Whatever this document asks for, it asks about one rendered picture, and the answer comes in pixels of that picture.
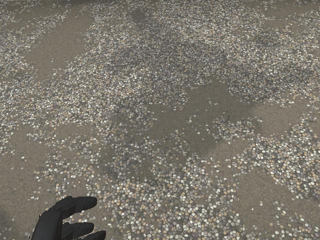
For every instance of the robot left hand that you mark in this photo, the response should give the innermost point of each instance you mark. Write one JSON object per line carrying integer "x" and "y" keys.
{"x": 50, "y": 224}

